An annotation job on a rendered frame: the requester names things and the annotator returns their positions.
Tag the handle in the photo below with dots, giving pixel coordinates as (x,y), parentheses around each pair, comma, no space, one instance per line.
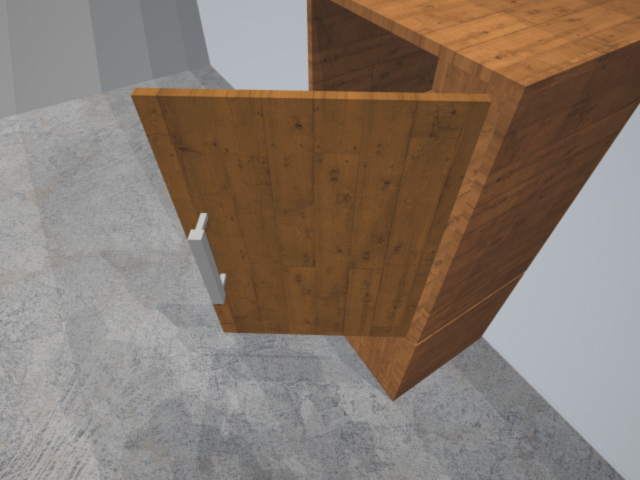
(201,250)

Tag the cupboard door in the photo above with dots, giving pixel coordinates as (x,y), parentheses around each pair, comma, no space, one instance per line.
(325,209)

